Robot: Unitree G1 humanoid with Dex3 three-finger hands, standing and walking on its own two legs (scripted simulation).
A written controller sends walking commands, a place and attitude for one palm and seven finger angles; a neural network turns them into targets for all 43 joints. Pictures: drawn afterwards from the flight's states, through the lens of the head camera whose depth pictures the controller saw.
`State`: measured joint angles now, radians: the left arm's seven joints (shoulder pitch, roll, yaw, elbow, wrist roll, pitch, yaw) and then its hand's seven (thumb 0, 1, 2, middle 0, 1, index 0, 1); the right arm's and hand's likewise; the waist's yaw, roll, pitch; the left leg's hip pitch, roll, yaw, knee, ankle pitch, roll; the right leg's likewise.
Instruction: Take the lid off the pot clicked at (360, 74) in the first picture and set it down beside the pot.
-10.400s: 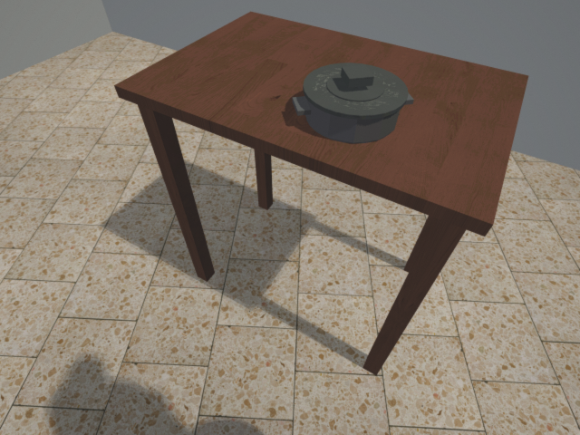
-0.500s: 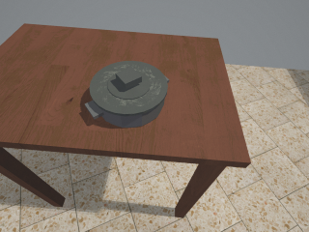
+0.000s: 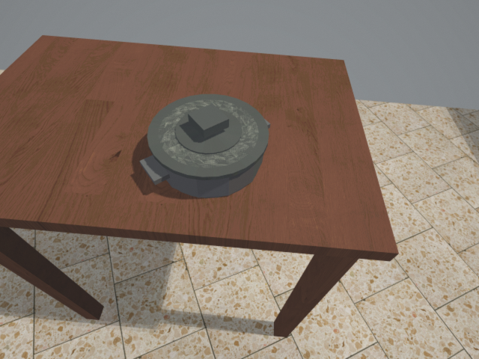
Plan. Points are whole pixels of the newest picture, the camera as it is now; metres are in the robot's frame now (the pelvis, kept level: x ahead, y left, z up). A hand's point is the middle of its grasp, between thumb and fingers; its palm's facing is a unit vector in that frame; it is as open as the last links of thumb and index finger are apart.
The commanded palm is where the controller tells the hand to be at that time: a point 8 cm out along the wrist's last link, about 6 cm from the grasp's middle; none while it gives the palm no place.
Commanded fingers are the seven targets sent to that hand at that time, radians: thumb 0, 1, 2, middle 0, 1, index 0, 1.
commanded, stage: look again from close up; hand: left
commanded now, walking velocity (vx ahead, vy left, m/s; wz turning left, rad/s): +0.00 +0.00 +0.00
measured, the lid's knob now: (208, 120) +0.45 +0.09 +0.16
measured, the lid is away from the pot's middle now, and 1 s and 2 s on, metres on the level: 0.00 0.00 0.00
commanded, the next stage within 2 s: lift the closed hand beside the body in 0.06 s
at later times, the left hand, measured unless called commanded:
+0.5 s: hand (121, 353) +0.13 +0.18 -0.01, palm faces +0.16 -0.96 -0.23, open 5.2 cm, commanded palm +0.08 +0.24 +0.03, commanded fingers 0.00 0.90 0.90 -0.99 -1.16 -0.99 -1.16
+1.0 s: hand out of the picture +0.10 +0.21 +0.13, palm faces +0.35 -0.81 -0.46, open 3.1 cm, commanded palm +0.04 +0.24 +0.15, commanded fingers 0.00 0.90 0.90 -1.30 -1.50 -1.30 -1.50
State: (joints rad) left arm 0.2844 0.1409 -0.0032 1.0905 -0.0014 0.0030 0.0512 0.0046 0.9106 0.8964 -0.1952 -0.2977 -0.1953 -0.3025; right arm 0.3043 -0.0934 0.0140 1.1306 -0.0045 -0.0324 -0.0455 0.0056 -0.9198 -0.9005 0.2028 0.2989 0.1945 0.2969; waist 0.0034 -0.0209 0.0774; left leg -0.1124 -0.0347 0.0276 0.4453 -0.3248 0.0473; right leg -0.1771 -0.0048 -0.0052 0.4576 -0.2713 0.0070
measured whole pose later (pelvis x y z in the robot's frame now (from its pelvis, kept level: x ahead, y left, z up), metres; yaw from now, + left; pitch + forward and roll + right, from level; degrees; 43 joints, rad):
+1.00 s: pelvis -0.04 -0.03 +0.00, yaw +2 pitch -4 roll -1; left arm 0.70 0.33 0.26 -0.46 -0.03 -0.14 0.08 0.01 0.89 0.90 -1.28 -1.48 -1.28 -1.48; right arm 0.23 -0.18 0.01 0.65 0.01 -0.21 -0.04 0.01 -0.91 -0.90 0.21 0.30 0.19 0.29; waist 0.06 0.07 0.02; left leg -0.12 0.00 -0.01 0.49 -0.30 0.01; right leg -0.15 0.03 -0.05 0.45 -0.23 -0.03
